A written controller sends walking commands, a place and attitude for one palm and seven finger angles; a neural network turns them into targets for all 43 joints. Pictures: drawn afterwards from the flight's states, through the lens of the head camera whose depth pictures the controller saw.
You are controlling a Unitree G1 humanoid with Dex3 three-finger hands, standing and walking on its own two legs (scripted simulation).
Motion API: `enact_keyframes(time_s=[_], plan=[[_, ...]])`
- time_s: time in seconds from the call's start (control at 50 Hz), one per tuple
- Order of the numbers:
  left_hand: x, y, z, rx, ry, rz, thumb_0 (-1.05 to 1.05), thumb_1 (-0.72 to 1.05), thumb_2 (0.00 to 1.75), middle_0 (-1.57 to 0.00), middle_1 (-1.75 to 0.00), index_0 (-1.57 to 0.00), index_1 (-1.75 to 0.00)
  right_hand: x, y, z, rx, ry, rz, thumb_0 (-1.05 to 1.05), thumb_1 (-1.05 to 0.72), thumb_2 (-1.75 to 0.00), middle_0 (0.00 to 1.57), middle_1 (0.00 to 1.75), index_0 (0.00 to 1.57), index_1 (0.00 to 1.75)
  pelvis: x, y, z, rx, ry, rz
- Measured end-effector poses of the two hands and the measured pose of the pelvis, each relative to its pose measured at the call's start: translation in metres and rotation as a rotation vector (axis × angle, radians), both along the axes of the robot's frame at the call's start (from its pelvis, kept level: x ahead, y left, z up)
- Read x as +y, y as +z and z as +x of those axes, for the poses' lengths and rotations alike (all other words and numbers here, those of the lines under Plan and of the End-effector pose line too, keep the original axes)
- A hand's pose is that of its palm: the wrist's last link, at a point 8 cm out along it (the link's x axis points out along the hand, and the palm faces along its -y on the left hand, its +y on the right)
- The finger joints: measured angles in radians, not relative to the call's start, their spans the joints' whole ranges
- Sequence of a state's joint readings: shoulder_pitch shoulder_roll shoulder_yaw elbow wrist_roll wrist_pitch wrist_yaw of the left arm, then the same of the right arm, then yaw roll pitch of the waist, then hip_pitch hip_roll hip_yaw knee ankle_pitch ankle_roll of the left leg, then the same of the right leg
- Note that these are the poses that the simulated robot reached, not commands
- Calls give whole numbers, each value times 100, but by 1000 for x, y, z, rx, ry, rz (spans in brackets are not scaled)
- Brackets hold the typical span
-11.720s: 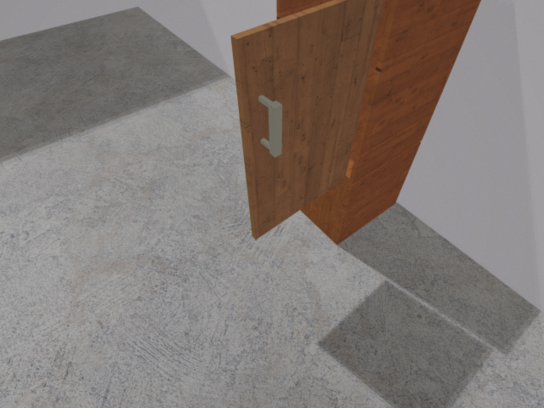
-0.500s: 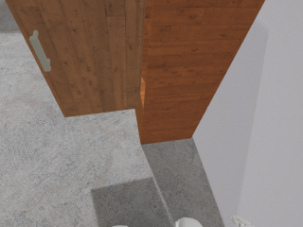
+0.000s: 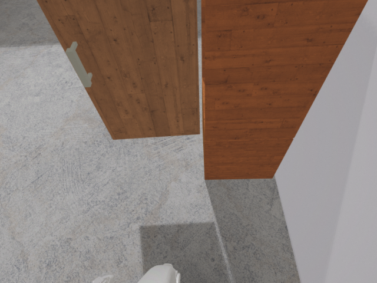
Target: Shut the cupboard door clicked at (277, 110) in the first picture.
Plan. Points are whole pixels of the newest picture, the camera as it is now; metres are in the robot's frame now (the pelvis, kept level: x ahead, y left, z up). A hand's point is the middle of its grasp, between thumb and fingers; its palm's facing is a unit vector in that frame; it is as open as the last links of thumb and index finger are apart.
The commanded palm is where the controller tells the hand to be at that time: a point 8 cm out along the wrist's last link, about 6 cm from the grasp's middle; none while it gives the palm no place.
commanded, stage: take the last steps up to it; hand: left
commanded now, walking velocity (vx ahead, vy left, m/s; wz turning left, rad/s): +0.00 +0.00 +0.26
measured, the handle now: (81, 65) +0.68 +0.35 +0.07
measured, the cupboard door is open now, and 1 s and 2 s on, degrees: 92 92 92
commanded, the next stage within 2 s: come to a stop and stand still in 0.86 s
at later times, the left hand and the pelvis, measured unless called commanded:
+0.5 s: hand out of the picture -0.01 +0.24 -0.17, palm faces +0.21 -0.96 -0.21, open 7.4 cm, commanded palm none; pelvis +0.05 +0.05 +0.00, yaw +8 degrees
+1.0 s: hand (109, 234) +0.25 +0.23 -0.15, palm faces +0.21 -0.95 -0.23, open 7.1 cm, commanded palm none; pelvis +0.20 +0.04 +0.01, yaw +10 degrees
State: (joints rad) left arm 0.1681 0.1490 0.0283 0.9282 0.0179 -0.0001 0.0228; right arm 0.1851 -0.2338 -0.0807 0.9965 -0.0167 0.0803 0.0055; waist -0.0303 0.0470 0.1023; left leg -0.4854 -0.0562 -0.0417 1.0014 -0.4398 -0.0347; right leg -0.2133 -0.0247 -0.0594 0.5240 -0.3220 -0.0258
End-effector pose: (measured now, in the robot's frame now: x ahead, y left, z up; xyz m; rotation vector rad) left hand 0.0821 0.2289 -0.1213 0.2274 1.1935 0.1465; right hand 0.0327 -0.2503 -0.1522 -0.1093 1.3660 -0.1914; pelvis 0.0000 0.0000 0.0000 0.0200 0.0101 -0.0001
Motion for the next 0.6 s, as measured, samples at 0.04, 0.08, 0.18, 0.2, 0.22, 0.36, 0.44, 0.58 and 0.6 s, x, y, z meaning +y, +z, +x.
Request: enact_keyframes(time_s=[0.04, 0.08, 0.18, 0.2, 0.22, 0.36, 0.44, 0.58, 0.6], plan=[[-6, 1, -9, 7, 29, -8, 0, 91, 90, -21, -30, -21, -30, -5, 3, 7, -2, 18, -4, 1, -91, -90, 20, 30, 20, 30, -4, 3, 1, -4, 21, 7], [-4, 2, -18, 8, 64, -2, 0, 92, 89, -21, -30, -21, -30, -8, 7, 16, -4, 43, -10, 1, -91, -90, 20, 30, 20, 30, -7, 4, 3, -5, 41, 13], [4, -1, -49, 40, 136, -8, 0, 92, 90, -21, -30, -21, -30, -3, 12, 48, -32, 127, -23, 1, -91, -90, 19, 30, 19, 30, -5, 6, 6, -8, 82, 19], [7, -2, -57, 52, 152, -12, 0, 92, 90, -21, -30, -21, -30, 1, 14, 57, -43, 147, -24, 1, -91, -90, 19, 30, 19, 30, -3, 5, 7, -8, 89, 18], [10, -4, -66, 67, 169, -17, 0, 92, 90, -21, -30, -21, -30, 5, 15, 66, -56, 167, -25, 1, -91, -90, 19, 30, 19, 30, -1, 5, 8, -8, 97, 18], [39, -26, -131, 227, 287, -63, 0, 91, 90, -21, -30, -21, -30, 52, 23, 130, -200, 291, -44, 1, -91, -90, 19, 30, 20, 30, 31, -7, 23, 0, 134, -6], [55, -27, -131, 287, 291, -69, 0, 91, 90, -20, -30, -20, -30, 73, 27, 132, -222, 295, -47, 1, -91, -90, 20, 30, 20, 30, 45, -5, 33, -10, 132, -1], [68, -14, -51, 160, 251, -71, 1, 91, 90, -20, -30, -20, -30, 83, 20, 87, -46, 234, -23, 1, -93, -90, 20, 30, 20, 30, 57, 6, 66, -13, 140, -3], [68, -13, -36, 140, 240, -71, 1, 91, 90, -20, -30, -20, -30, 83, 18, 80, -15, 223, -18, 1, -93, -90, 20, 30, 20, 30, 58, 6, 71, -14, 139, -1]])
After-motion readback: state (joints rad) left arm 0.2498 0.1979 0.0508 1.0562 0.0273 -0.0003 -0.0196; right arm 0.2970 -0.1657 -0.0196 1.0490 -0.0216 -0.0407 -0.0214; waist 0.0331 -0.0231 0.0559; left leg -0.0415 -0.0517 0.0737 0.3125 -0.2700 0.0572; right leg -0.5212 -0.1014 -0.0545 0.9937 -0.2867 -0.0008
